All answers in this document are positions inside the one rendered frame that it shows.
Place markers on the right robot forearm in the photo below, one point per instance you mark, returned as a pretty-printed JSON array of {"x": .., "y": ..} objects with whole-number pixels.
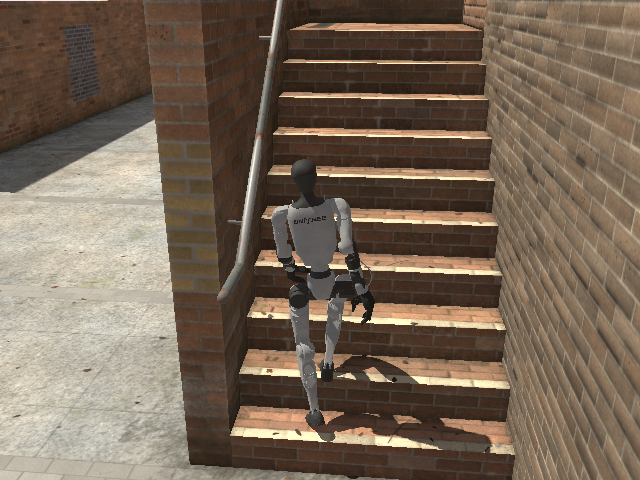
[{"x": 355, "y": 271}]

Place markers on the robot left foot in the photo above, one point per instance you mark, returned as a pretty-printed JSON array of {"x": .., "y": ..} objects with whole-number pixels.
[{"x": 316, "y": 419}]

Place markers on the robot right hand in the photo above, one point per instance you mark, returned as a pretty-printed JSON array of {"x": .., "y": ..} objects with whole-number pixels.
[{"x": 368, "y": 303}]

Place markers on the robot left shin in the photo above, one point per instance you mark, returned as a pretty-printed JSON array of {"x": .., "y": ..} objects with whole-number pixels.
[{"x": 309, "y": 379}]

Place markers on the left robot forearm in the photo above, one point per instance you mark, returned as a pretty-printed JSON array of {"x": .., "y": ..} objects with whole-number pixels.
[{"x": 288, "y": 263}]

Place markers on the left robot upper arm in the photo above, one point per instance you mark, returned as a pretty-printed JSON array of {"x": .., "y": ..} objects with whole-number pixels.
[{"x": 279, "y": 218}]

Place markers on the robot left hand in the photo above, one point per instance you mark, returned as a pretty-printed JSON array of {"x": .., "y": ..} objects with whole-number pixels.
[{"x": 291, "y": 275}]

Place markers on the right robot upper arm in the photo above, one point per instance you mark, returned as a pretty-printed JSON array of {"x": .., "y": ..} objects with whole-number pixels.
[{"x": 344, "y": 223}]

